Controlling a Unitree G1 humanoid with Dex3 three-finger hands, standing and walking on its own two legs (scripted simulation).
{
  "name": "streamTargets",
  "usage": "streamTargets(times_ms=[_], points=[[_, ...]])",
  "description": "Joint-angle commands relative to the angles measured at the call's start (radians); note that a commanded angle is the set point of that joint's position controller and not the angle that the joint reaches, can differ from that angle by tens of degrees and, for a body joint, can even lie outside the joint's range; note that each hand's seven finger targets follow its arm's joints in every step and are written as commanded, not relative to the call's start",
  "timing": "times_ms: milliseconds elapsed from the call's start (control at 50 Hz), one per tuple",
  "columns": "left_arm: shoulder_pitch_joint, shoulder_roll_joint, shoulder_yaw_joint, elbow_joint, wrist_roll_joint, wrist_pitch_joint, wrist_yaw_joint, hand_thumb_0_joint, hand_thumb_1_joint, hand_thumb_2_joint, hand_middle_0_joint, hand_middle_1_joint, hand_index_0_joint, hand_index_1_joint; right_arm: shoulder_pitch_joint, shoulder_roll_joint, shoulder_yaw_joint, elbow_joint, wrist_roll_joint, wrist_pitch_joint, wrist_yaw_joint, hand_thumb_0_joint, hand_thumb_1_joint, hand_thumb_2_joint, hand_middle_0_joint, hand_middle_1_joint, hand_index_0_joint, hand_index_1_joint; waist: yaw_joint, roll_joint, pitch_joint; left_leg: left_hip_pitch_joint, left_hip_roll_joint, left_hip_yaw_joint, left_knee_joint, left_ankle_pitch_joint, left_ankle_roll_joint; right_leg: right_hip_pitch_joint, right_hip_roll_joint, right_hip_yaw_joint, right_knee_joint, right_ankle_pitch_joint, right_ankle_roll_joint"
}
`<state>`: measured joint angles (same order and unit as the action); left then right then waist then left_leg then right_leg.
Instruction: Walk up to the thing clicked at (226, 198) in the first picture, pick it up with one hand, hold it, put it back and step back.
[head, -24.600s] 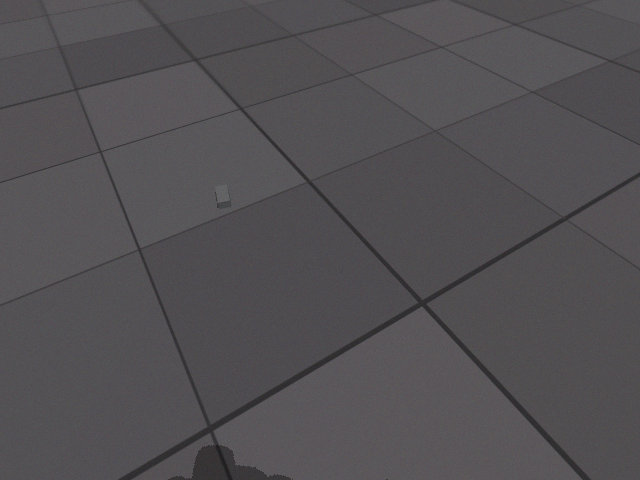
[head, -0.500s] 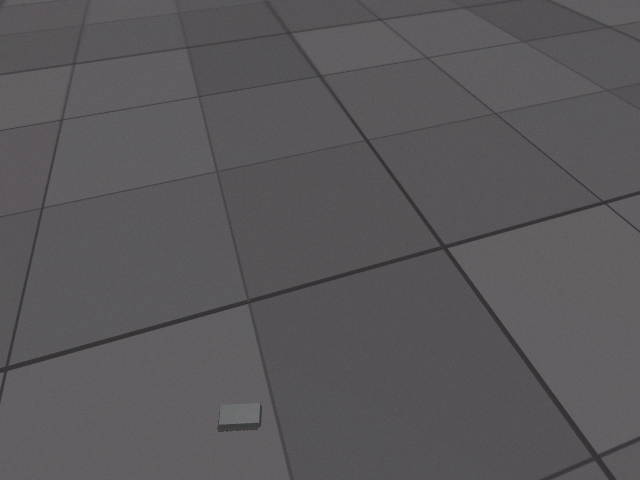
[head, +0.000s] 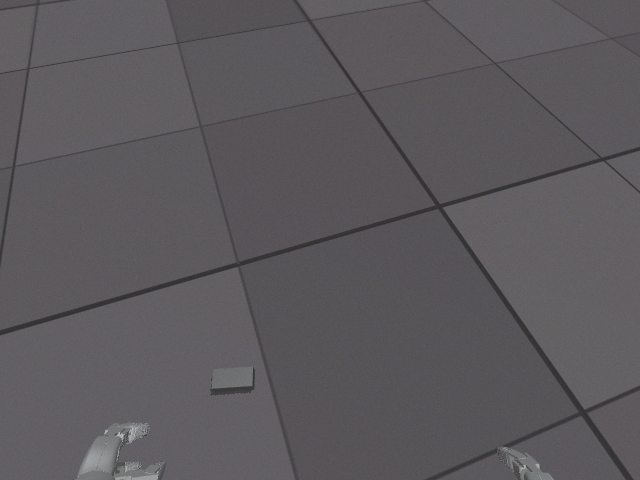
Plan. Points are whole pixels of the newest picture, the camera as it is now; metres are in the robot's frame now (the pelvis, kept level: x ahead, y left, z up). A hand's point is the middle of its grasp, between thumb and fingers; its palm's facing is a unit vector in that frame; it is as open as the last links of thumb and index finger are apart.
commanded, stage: rise first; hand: left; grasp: from above
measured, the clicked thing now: (233, 379) +0.46 +0.27 -0.74
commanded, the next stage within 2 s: none
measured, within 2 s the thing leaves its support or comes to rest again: neither
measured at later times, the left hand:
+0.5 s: hand out of the picture +0.14 +0.27 -0.20, palm faces -0.17 -0.87 -0.46, open 14.2 cm
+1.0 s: hand (161, 475) +0.18 +0.29 -0.33, palm faces -0.40 -0.63 -0.66, open 14.0 cm
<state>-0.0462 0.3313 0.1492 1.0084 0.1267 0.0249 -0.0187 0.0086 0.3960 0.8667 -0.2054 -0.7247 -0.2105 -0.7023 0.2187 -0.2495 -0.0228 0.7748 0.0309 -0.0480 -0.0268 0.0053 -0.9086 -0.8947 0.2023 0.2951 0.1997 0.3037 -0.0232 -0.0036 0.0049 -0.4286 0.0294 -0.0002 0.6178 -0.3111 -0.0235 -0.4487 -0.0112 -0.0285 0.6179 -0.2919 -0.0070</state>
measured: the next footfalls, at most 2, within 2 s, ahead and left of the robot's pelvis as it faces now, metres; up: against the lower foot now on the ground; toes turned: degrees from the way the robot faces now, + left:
none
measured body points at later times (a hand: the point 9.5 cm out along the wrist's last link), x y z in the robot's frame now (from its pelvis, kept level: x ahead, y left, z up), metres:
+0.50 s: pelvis +0.00 +0.02 -0.07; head +0.10 +0.03 +0.37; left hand +0.15 +0.31 -0.17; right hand +0.17 -0.23 -0.16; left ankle +0.00 +0.13 -0.73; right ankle +0.01 -0.12 -0.73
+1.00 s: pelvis -0.03 +0.02 -0.19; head +0.12 +0.03 +0.24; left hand +0.20 +0.33 -0.29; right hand +0.17 -0.25 -0.28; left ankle +0.00 +0.13 -0.73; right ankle +0.01 -0.12 -0.73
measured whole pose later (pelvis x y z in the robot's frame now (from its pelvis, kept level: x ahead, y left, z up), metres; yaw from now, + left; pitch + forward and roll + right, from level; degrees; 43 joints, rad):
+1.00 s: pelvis -0.03 +0.02 -0.19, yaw +0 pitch +29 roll -2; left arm 0.01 0.42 0.10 0.58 0.54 0.03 0.06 0.00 -0.51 0.94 -0.14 -1.01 -0.13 -1.01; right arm 0.11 -0.28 -0.04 0.58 0.01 -0.22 0.01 0.01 -0.91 -0.90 0.20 0.30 0.20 0.30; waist -0.03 0.00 -0.18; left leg -1.46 0.01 -0.03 1.63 -0.68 -0.01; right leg -1.46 -0.04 -0.03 1.59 -0.65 0.01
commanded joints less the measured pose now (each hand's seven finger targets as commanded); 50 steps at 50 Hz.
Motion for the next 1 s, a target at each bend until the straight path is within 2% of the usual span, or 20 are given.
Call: streamTargets(times_ms=[0, 20, 60, 100, 120, 160, 200, 220, 240, 260, 440, 580, 660, 700, 760, 780, 820, 860, 900, 980], points=[[0.094, 0.192, 0.045, -0.147, 0.033, 0.087, 0.028, 0.0, -0.326, 0.909, -0.149, -0.981, -0.159, -0.969, -0.006, -0.167, -0.063, -0.182, 0.005, -0.029, -0.002, 0.0, -0.902, -0.896, 0.201, 0.3, 0.201, 0.3, 0.031, 0.002, -0.211, -0.002, -0.049, 0.022, -0.014, 0.211, 0.026, 0.093, 0.012, -0.007, -0.035, 0.178, -0.01], [0.058, 0.199, 0.045, -0.188, 0.038, 0.098, 0.03, 0.0, -0.406, 0.929, -0.141, -0.994, -0.145, -0.989, -0.015, -0.166, -0.062, -0.199, 0.003, -0.033, 0.0, 0.0, -0.905, -0.898, 0.201, 0.3, 0.201, 0.3, 0.023, -0.001, -0.194, -0.026, -0.044, 0.019, 0.005, 0.175, 0.025, 0.053, 0.014, -0.008, -0.02, 0.136, -0.011], [0.068, 0.158, 0.026, -0.223, 0.046, 0.11, 0.032, 0.0, -0.495, 0.949, -0.103, -1.032, -0.108, -1.024, 0.0, -0.154, -0.064, -0.212, 0.0, -0.045, 0.001, 0.0, -0.885, -0.893, 0.201, 0.3, 0.2, 0.3, 0.01, -0.002, -0.204, -0.054, -0.039, 0.017, 0.055, 0.153, 0.025, -0.005, 0.016, -0.013, 0.03, 0.109, -0.009], [0.105, 0.167, 0.045, -0.265, 0.054, 0.115, 0.036, 0.0, -0.525, 0.964, -0.084, -1.059, -0.09, -1.051, 0.032, -0.154, -0.069, -0.207, -0.006, -0.057, 0.004, 0.0, -0.879, -0.892, 0.201, 0.3, 0.2, 0.3, 0.011, 0.02, -0.224, -0.093, -0.033, 0.012, 0.102, 0.14, 0.022, -0.052, 0.018, -0.013, 0.09, 0.095, -0.009], [0.054, 0.173, 0.04, -0.378, 0.059, 0.103, 0.037, 0.0, -0.541, 0.975, -0.077, -1.063, -0.08, -1.059, 0.019, -0.15, -0.071, -0.245, -0.008, -0.067, 0.006, 0.0, -0.878, -0.892, 0.201, 0.3, 0.2, 0.3, 0.009, 0.042, -0.278, -0.095, -0.033, 0.01, 0.135, 0.162, 0.022, -0.062, 0.014, -0.011, 0.121, 0.118, -0.009], [0.128, 0.164, 0.047, -0.37, 0.075, 0.108, 0.042, 0.0, -0.555, 0.985, -0.082, -1.065, -0.081, -1.066, 0.028, -0.147, -0.072, -0.25, -0.009, -0.077, 0.003, 0.0, -0.888, -0.895, 0.201, 0.3, 0.2, 0.3, 0.003, 0.02, -0.271, -0.141, -0.032, 0.007, 0.181, 0.15, 0.025, -0.099, 0.012, -0.01, 0.163, 0.11, -0.004], [0.156, 0.148, 0.029, -0.464, 0.087, 0.115, 0.038, 0.0, -0.572, 1.001, -0.079, -1.052, -0.07, -1.06, 0.034, -0.142, -0.076, -0.265, -0.011, -0.084, 0.001, 0.0, -0.882, -0.894, 0.201, 0.3, 0.2, 0.3, -0.005, 0.052, -0.32, -0.145, -0.026, 0.002, 0.219, 0.188, 0.021, -0.131, 0.011, -0.006, 0.21, 0.14, -0.007], [0.141, 0.164, 0.042, -0.512, 0.094, 0.117, 0.042, 0.0, -0.59, 1.016, -0.078, -1.04, -0.064, -1.054, 0.021, -0.142, -0.077, -0.284, -0.012, -0.089, -0.001, 0.0, -0.889, -0.896, 0.201, 0.3, 0.2, 0.3, -0.003, 0.054, -0.333, -0.154, -0.025, -0.002, 0.238, 0.187, 0.021, -0.151, 0.011, -0.005, 0.225, 0.135, -0.006], [0.198, 0.156, 0.042, -0.494, 0.1, 0.128, 0.044, 0.0, -0.591, 1.016, -0.075, -1.04, -0.06, -1.055, 0.036, -0.144, -0.078, -0.27, -0.013, -0.091, -0.001, 0.0, -0.881, -0.894, 0.201, 0.3, 0.2, 0.3, 0.0, 0.058, -0.325, -0.164, -0.021, -0.004, 0.246, 0.196, 0.019, -0.162, 0.012, -0.009, 0.239, 0.132, -0.008], [0.202, 0.157, 0.033, -0.57, 0.108, 0.133, 0.046, 0.0, -0.586, 1.009, -0.075, -1.051, -0.064, -1.061, 0.023, -0.144, -0.079, -0.296, -0.013, -0.095, -0.002, 0.0, -0.888, -0.895, 0.201, 0.3, 0.2, 0.3, 0.001, 0.062, -0.355, -0.165, -0.02, -0.01, 0.264, 0.216, 0.021, -0.171, 0.012, -0.008, 0.253, 0.145, -0.009], [0.34, 0.137, 0.016, -0.715, 0.14, 0.205, 0.054, 0.0, -0.588, 0.974, -0.082, -1.055, -0.08, -1.054, 0.003, -0.141, -0.074, -0.343, -0.02, -0.12, 0.004, 0.0, -0.913, -0.901, 0.201, 0.3, 0.2, 0.3, 0.0, 0.102, -0.368, -0.247, 0.005, -0.055, 0.351, 0.241, 0.012, -0.315, 0.018, -0.025, 0.377, 0.083, -0.016], [0.386, 0.134, 0.016, -0.794, 0.16, 0.222, 0.062, 0.0, -0.561, 0.947, -0.095, -1.052, -0.1, -1.045, -0.016, -0.126, -0.066, -0.386, -0.019, -0.141, 0.002, 0.0, -0.913, -0.901, 0.201, 0.3, 0.2, 0.3, -0.006, 0.065, -0.385, -0.376, -0.017, -0.036, 0.427, 0.073, 0.023, -0.357, 0.015, -0.017, 0.417, 0.015, -0.012], [0.376, 0.157, 0.023, -0.832, 0.176, 0.22, 0.067, 0.0, -0.555, 0.936, -0.104, -1.053, -0.111, -1.044, -0.022, -0.126, -0.066, -0.392, -0.016, -0.152, -0.004, 0.0, -0.919, -0.903, 0.201, 0.3, 0.2, 0.3, -0.01, 0.073, -0.406, -0.417, -0.023, -0.027, 0.472, 0.049, 0.027, -0.394, 0.015, -0.011, 0.45, 0.005, -0.013], [0.308, 0.164, 0.009, -0.797, 0.2, 0.201, 0.068, 0.0, -0.558, 0.942, -0.114, -1.028, -0.114, -1.026, -0.033, -0.132, -0.065, -0.385, -0.017, -0.163, -0.006, 0.0, -0.916, -0.902, 0.201, 0.3, 0.2, 0.3, -0.032, 0.065, -0.376, -0.473, -0.021, -0.036, 0.508, 0.005, 0.028, -0.463, 0.017, -0.012, 0.488, -0.029, -0.012], [0.221, 0.182, 0.007, -0.703, 0.246, 0.147, 0.073, 0.0, -0.548, 0.933, -0.121, -1.022, -0.122, -1.019, -0.05, -0.141, -0.064, -0.366, -0.018, -0.179, 0.0, 0.0, -0.919, -0.902, 0.201, 0.3, 0.2, 0.3, -0.038, 0.042, -0.363, -0.584, -0.026, -0.038, 0.589, -0.048, 0.032, -0.568, 0.014, -0.009, 0.57, -0.075, -0.013], [0.195, 0.199, 0.016, -0.684, 0.267, 0.124, 0.075, 0.0, -0.548, 0.938, -0.125, -1.009, -0.122, -1.011, -0.052, -0.142, -0.063, -0.357, -0.02, -0.185, 0.003, 0.0, -0.915, -0.902, 0.201, 0.3, 0.2, 0.3, -0.029, 0.058, -0.372, -0.618, -0.028, -0.035, 0.617, -0.081, 0.032, -0.609, 0.012, -0.002, 0.601, -0.102, -0.015], [0.133, 0.201, 0.007, -0.622, 0.31, 0.074, 0.08, 0.0, -0.529, 0.94, -0.123, -1.007, -0.121, -1.008, -0.059, -0.157, -0.069, -0.33, -0.02, -0.199, 0.015, 0.0, -0.9, -0.898, 0.201, 0.3, 0.2, 0.3, -0.025, 0.073, -0.404, -0.662, -0.027, -0.045, 0.661, -0.097, 0.024, -0.689, 0.009, 0.0, 0.679, -0.124, -0.019], [0.065, 0.217, -0.008, -0.591, 0.367, 0.024, 0.088, 0.0, -0.507, 0.937, -0.123, -1.013, -0.124, -1.01, -0.062, -0.165, -0.074, -0.314, -0.019, -0.209, 0.022, 0.0, -0.893, -0.896, 0.2, 0.3, 0.2, 0.3, -0.025, 0.097, -0.482, -0.689, -0.029, -0.045, 0.725, -0.085, 0.022, -0.752, 0.009, 0.005, 0.752, -0.112, -0.02], [0.015, 0.274, 0.029, -0.573, 0.407, -0.019, 0.109, 0.0, -0.502, 0.937, -0.146, -0.99, -0.142, -0.993, -0.063, -0.181, -0.08, -0.294, -0.018, -0.214, 0.027, 0.0, -0.901, -0.899, 0.2, 0.3, 0.2, 0.3, -0.007, 0.109, -0.544, -0.718, -0.03, -0.05, 0.775, -0.06, 0.019, -0.806, 0.008, 0.003, 0.819, -0.099, -0.022], [-0.07, 0.34, 0.051, -0.507, 0.493, -0.07, 0.132, 0.0, -0.524, 0.957, -0.152, -0.989, -0.143, -0.998, -0.064, -0.199, -0.094, -0.255, -0.017, -0.208, 0.036, 0.0, -0.915, -0.904, 0.201, 0.3, 0.2, 0.3, 0.008, 0.121, -0.648, -0.802, -0.033, -0.041, 0.889, -0.022, 0.025, -0.895, 0.011, 0.003, 0.921, -0.067, -0.025]])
